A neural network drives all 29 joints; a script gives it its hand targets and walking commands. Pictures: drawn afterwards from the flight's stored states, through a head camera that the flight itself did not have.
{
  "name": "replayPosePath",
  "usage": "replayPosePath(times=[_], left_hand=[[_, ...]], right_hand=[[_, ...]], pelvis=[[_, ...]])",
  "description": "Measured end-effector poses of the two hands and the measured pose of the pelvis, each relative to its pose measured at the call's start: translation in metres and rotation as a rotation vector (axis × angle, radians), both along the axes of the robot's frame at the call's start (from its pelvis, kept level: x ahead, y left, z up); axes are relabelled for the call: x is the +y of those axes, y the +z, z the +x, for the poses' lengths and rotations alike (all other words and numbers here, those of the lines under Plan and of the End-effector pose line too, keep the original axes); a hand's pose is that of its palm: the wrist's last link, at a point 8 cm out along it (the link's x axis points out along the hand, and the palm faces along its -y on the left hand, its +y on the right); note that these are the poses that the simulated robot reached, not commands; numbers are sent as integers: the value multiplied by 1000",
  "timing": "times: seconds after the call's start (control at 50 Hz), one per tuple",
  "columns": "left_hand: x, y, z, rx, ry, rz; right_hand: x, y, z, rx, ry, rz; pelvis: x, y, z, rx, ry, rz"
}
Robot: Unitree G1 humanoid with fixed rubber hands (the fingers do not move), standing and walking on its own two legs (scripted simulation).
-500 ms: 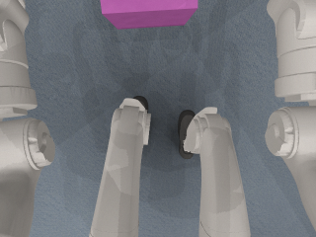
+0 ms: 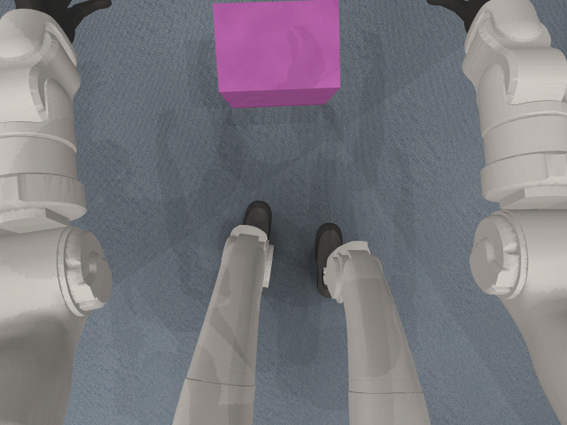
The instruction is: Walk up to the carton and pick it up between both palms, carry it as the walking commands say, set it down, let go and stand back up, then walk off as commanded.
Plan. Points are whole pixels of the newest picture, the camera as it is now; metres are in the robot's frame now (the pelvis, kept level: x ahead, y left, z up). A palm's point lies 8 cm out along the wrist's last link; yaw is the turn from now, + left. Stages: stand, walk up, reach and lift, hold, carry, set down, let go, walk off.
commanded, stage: let go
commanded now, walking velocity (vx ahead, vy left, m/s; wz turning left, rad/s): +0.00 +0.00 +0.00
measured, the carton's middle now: (277, 62) +0.60 +0.08 -0.55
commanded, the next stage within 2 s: stand in 1.40 s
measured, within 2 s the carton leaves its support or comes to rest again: neither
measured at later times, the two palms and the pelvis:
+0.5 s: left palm (16, 105) +0.41 +0.28 -0.03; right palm (552, 129) +0.44 -0.18 -0.05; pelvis +0.07 +0.02 +0.07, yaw +0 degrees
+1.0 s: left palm (31, 304) +0.28 +0.21 +0.05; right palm out of the picture +0.30 -0.26 +0.04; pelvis +0.13 -0.03 +0.12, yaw +2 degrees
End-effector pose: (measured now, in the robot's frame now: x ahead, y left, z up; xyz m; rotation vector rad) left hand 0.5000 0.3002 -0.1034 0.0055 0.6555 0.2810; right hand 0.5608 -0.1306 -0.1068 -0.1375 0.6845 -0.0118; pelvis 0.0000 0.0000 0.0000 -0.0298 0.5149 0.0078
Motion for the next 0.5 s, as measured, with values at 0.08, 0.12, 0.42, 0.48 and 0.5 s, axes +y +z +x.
replayPosePath(times=[0.08,0.12,0.42,0.48,0.5], left_hand=[[-5,16,0,5,-10,-3],[-9,25,2,-4,-25,-1],[-22,46,-72,136,-206,96],[-20,64,-90,147,-215,97],[-20,70,-95,149,-215,96]], right_hand=[[6,16,-4,8,0,-2],[6,25,-6,-3,-7,-9],[-44,41,-107,94,-61,-99],[-47,53,-121,102,-48,-85],[-47,59,-125,95,-39,-82]], pelvis=[[4,4,12,102,8,-14],[6,6,16,135,9,-20],[17,56,58,71,-8,4],[16,64,68,39,-10,11],[16,67,72,27,-9,12]])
